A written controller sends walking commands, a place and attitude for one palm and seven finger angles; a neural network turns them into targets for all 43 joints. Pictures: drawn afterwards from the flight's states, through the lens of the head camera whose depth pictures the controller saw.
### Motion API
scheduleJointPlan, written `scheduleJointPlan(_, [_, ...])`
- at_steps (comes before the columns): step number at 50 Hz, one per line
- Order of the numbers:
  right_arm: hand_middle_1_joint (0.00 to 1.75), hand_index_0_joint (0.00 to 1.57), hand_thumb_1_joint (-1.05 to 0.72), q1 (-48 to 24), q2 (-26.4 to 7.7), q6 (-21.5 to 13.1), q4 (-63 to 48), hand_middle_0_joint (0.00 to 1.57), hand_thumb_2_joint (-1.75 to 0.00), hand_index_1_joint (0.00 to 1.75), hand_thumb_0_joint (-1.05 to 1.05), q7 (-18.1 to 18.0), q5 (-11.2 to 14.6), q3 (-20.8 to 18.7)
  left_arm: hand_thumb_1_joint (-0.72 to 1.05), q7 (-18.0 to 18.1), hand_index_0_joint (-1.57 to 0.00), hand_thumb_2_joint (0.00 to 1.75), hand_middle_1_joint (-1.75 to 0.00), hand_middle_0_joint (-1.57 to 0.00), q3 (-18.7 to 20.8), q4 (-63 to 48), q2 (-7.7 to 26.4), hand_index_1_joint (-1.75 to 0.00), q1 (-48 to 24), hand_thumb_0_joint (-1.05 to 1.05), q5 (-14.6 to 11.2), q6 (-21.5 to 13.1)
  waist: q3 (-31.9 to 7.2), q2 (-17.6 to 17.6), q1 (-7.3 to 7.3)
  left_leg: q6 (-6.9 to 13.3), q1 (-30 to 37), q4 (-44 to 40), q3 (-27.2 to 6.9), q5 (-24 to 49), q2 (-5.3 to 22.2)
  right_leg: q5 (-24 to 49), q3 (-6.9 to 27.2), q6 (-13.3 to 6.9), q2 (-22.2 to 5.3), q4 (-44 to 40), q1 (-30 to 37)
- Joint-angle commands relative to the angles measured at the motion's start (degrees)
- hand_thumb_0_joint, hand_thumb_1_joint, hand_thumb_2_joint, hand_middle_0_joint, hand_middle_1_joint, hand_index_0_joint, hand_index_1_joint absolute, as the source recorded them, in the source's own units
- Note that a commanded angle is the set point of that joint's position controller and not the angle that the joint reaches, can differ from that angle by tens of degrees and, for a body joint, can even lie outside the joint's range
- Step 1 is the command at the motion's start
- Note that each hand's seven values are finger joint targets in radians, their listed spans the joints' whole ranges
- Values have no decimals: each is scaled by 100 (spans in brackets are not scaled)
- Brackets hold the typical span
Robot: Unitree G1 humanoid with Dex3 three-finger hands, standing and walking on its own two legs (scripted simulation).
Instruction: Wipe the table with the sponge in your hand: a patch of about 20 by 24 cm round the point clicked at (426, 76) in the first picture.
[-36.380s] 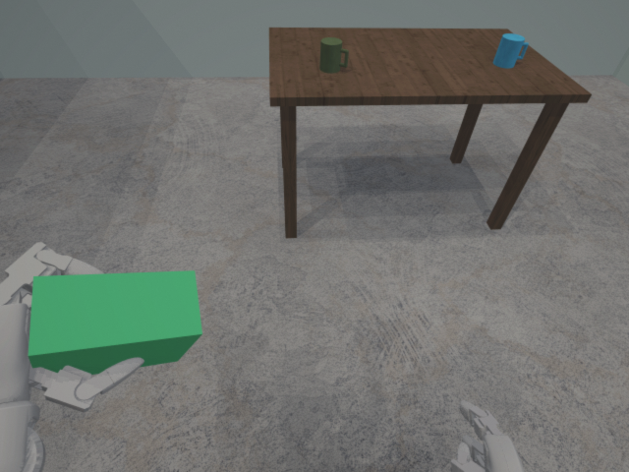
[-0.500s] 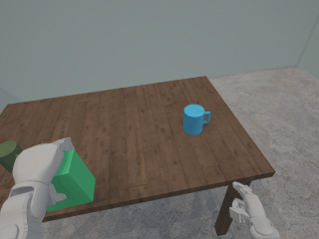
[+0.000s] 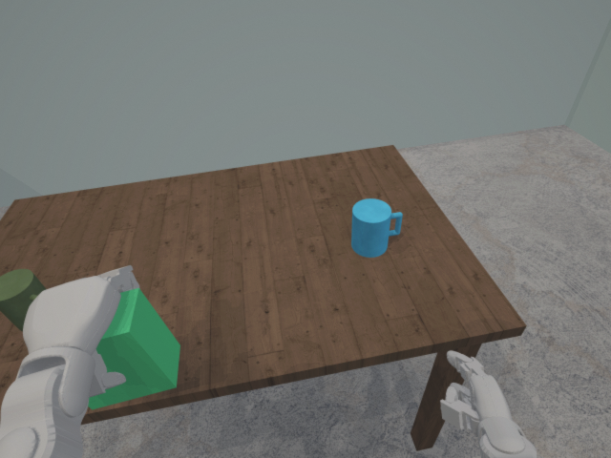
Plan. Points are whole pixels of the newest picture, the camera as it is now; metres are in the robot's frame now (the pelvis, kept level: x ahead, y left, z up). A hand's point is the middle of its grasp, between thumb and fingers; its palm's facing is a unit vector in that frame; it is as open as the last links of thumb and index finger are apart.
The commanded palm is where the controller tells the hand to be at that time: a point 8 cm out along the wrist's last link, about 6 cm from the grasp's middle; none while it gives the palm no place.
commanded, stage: step back with the hand held close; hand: left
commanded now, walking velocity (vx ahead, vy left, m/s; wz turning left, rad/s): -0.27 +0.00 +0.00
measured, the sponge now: (123, 360) +0.19 +0.29 +0.05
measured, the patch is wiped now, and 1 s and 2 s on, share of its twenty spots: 1.00 1.00 1.00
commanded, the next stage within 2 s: stop stepping back and stand still in 1.56 s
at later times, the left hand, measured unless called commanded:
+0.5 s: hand (110, 310) +0.21 +0.28 +0.14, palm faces +0.32 -0.84 -0.43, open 10.6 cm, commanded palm +0.16 +0.31 +0.17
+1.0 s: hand (88, 345) +0.16 +0.26 +0.15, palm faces +0.39 -0.85 -0.36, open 10.6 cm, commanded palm +0.10 +0.30 +0.17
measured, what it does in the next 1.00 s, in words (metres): shifts its weight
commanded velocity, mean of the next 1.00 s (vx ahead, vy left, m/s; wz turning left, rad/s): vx -0.30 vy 0.00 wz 0.00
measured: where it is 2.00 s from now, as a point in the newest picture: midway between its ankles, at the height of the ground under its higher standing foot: outside the picture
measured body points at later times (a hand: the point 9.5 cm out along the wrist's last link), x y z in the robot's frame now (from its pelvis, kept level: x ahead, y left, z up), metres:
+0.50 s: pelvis -0.01 +0.03 -0.02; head +0.00 +0.04 +0.43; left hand +0.18 +0.32 +0.16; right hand +0.13 -0.22 -0.10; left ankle +0.06 +0.13 -0.74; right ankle +0.00 -0.11 -0.74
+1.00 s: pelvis -0.06 +0.02 -0.03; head -0.05 +0.04 +0.42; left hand +0.13 +0.31 +0.17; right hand +0.13 -0.22 -0.09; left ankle +0.05 +0.13 -0.74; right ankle +0.00 -0.11 -0.74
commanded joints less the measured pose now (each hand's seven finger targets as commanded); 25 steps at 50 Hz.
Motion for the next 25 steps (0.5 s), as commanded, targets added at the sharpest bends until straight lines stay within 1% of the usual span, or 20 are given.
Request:
scheduleJointPlan(1, [30,20,-90,-282,-297,-454,-1880,20,-90,30,0,-110,-115,26,10,419,-120,130,-160,-120,2056,-1474,634,-160,-1245,0,-4868,-1780,282,-1695,-554,428,267,493,-49,-1130,-138,-217,797,-244,-308,-1068,-2081])
scheduleJointPlan(2, [30,20,-90,-223,-239,-458,-1683,20,-90,30,0,-77,-161,2,10,445,-120,130,-160,-120,1816,-946,318,-160,-572,0,-4847,-1920,248,-1743,-566,410,181,611,-22,-1114,-149,-130,728,-329,-422,-964,-2181])
scheduleJointPlan(3, [30,20,-90,184,-332,-409,-1659,20,-90,30,0,-100,-111,-108,10,514,-120,130,-160,-120,2108,-1543,416,-160,-621,0,-5117,-2105,-79,-1943,-590,362,162,847,-80,-1088,-59,17,688,-281,-712,-910,-2056])
scheduleJointPlan(4, [30,20,-90,242,-382,-441,-1646,20,-90,30,0,-150,-114,-144,10,571,-120,130,-160,-120,2225,-2012,503,-160,-637,0,-5233,-2246,-487,-1706,-630,348,199,1003,-82,-859,-13,484,685,-292,-907,-678,-1878])
scheduleJointPlan(5, [30,20,-90,265,-470,-469,-1653,20,-90,30,0,-185,-143,-170,10,627,-120,130,-160,-120,2296,-2461,553,-160,-705,0,-5274,-2385,-805,-1164,-650,352,206,900,-123,-541,72,1037,613,-303,-977,-323,-1645])
scheduleJointPlan(6, [30,20,-90,239,-587,-532,-1704,20,-90,30,0,-231,-191,-186,10,724,-120,130,-160,-120,2660,-2900,890,-160,-597,0,-5339,-2519,-1056,-264,-609,390,274,628,-246,-232,179,1349,573,-267,-861,43,-1456])
scheduleJointPlan(7, [30,20,-90,253,-585,-562,-1734,20,-90,30,0,-236,-198,-207,10,777,-120,130,-160,-120,2565,-3043,569,-160,-163,0,-5357,-2598,-1335,503,-561,454,151,411,-467,183,329,1416,338,-194,-721,438,-1180])
scheduleJointPlan(8, [30,20,-90,290,-629,-590,-1782,20,-90,30,0,-218,-198,-253,10,828,-120,130,-160,-120,2676,-3226,576,-160,232,0,-5374,-2663,-1333,950,-507,495,-166,256,-670,386,445,1187,188,-107,-511,613,-1043])
scheduleJointPlan(9, [30,20,-90,334,-657,-605,-1769,20,-90,30,0,-180,-170,-297,10,848,-120,130,-160,-120,2717,-3327,503,-160,503,0,-5393,-2726,-1167,1163,-514,484,-535,151,-741,32,494,721,149,-74,-405,613,-990])
scheduleJointPlan(10, [30,20,-90,388,-640,-626,-1789,20,-90,30,0,-159,-195,-303,10,867,-120,130,-160,-120,2824,-3366,518,-160,753,0,-5375,-2778,-1007,1228,-520,485,-889,204,-739,-19,435,737,138,-78,-366,604,-979])
scheduleJointPlan(11, [30,20,-90,423,-630,-639,-1711,20,-90,30,0,-163,-207,-318,10,898,-120,130,-160,-120,3099,-3210,736,-160,1092,0,-5403,-2785,-896,988,-529,452,-1015,230,-755,-88,396,745,129,-85,-377,569,-1033])
scheduleJointPlan(12, [30,20,-90,492,-549,-618,-1658,20,-90,30,0,-145,-195,-292,10,879,-120,130,-160,-120,2905,-3107,424,-160,1257,0,-5417,-2819,-946,542,-574,431,-1040,402,-768,138,380,983,140,-101,-422,546,-1051])
scheduleJointPlan(15, [30,20,-90,621,-566,-592,-1599,20,-90,30,0,-168,-139,-415,10,860,-120,130,-160,-120,2878,-2687,305,-160,1388,0,-5475,-2899,-1142,-558,-725,329,-865,886,-634,355,381,1526,290,-139,-684,474,-1293])
scheduleJointPlan(16, [30,20,-90,624,-585,-597,-1557,20,-90,30,0,-188,-112,-458,10,864,-120,130,-160,-120,2876,-2505,302,-160,1485,0,-5495,-2895,-1167,-615,-768,313,-730,818,-646,255,381,1349,243,-145,-704,546,-1399])
scheduleJointPlan(17, [30,20,-90,656,-606,-612,-1579,20,-90,30,0,-200,-118,-469,10,854,-120,130,-160,-120,2788,-2437,187,-160,1483,0,-5495,-2921,-1205,-566,-767,342,-791,747,-689,205,408,1229,180,-99,-627,610,-1403])
scheduleJointPlan(18, [30,20,-90,634,-648,-649,-1601,20,-90,30,0,-213,-103,-495,10,859,-120,130,-160,-120,2793,-2438,214,-160,1397,0,-5483,-2934,-1193,-525,-764,362,-812,646,-762,136,439,1080,161,-68,-557,660,-1459])
scheduleJointPlan(20, [30,20,-90,591,-665,-725,-1593,20,-90,30,0,-238,-105,-495,10,869,-120,130,-160,-120,2750,-2507,222,-160,1295,0,-5460,-2978,-1143,-373,-747,422,-853,477,-836,55,482,900,142,-13,-457,679,-1519])
scheduleJointPlan(21, [30,20,-90,535,-692,-767,-1584,20,-90,30,0,-247,-108,-490,10,884,-120,130,-160,-120,2775,-2619,331,-160,1224,0,-5456,-2986,-1104,-213,-741,431,-835,218,-948,-148,498,578,81,6,-378,800,-1535])
scheduleJointPlan(22, [30,20,-90,539,-700,-814,-1579,20,-90,30,0,-245,-128,-470,10,885,-120,130,-160,-120,2645,-2695,177,-160,1186,0,-5431,-3016,-1077,-14,-724,481,-932,30,-1065,-329,568,320,35,45,-248,894,-1511])
scheduleJointPlan(25, [30,20,-90,499,-732,-960,-1538,20,-90,30,0,-243,-179,-442,10,935,-120,130,-160,-120,2626,-2966,215,-160,902,0,-5322,-3066,-848,199,-680,589,-1400,-319,-1313,-852,702,25,87,87,-78,937,-1283])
